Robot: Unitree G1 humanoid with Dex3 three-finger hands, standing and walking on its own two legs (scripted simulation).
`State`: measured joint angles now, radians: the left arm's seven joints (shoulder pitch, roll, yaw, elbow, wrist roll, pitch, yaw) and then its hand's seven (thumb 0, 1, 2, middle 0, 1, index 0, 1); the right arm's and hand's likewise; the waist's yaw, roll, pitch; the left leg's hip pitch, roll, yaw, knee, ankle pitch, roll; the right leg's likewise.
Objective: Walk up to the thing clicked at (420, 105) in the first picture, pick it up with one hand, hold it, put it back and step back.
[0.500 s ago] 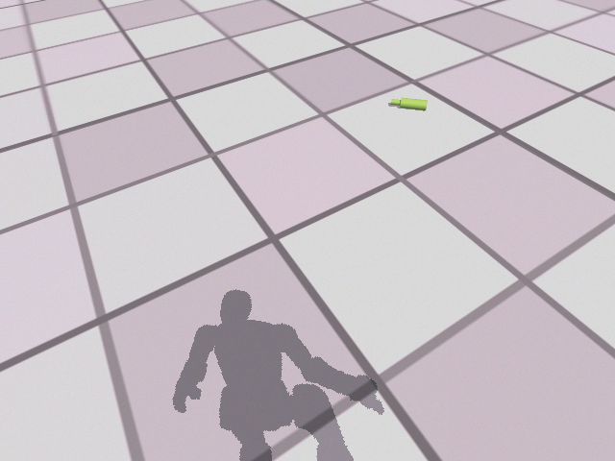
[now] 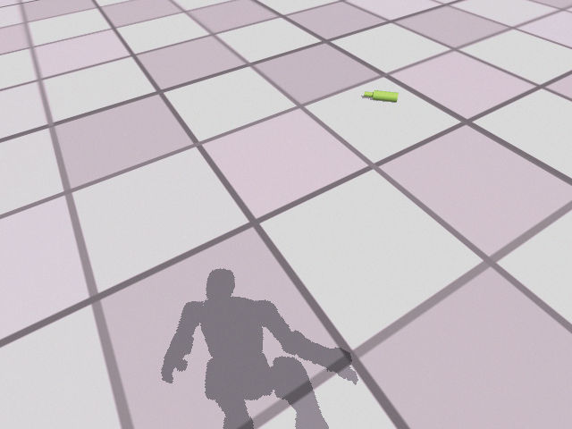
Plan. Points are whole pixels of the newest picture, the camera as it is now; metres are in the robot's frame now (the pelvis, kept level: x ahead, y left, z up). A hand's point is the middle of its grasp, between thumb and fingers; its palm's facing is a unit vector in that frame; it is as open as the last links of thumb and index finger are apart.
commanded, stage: stand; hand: left
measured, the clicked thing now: (380, 95) +2.18 -0.58 -0.75
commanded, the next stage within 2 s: walk up in 0.62 s
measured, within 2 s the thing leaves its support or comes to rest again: neither
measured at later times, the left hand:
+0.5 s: hand out of the picture +0.08 +0.25 -0.15, palm faces -0.04 -0.94 -0.35, open 7.4 cm
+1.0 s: hand (187, 391) +0.22 +0.20 -0.14, palm faces -0.11 -0.89 -0.45, open 7.4 cm
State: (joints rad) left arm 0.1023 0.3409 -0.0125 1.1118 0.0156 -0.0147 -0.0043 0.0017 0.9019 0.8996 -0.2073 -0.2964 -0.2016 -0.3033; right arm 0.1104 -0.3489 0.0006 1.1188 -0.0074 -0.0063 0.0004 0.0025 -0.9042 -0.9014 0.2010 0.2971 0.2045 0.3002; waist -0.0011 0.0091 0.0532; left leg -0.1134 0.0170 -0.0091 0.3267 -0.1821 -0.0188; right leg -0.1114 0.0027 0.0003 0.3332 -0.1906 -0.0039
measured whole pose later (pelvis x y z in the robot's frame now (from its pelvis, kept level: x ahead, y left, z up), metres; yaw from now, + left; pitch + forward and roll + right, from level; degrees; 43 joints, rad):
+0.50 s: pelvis +0.00 +0.00 +0.00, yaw +0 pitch -2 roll +0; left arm 0.11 0.34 -0.01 1.12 0.01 -0.01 -0.01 0.00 0.90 0.90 -0.21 -0.30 -0.20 -0.30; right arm 0.12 -0.35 0.00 1.12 -0.01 -0.01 0.00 0.00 -0.90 -0.90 0.20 0.30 0.20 0.30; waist 0.00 0.01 0.05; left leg -0.10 0.02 -0.01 0.31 -0.18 -0.02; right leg -0.10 0.01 0.00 0.33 -0.19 -0.01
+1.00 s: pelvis +0.09 -0.10 -0.04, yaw -9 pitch -2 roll +0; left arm 0.20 0.48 0.12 0.97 0.04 -0.04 -0.12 0.00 0.90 0.90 -0.20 -0.30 -0.20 -0.30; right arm 0.25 -0.51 -0.11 1.04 -0.05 -0.04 0.03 0.01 -0.90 -0.90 0.20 0.30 0.21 0.30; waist 0.02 0.05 -0.02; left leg -0.17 0.17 0.03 0.87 -0.52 0.02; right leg -0.41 -0.07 -0.06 0.74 -0.28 0.00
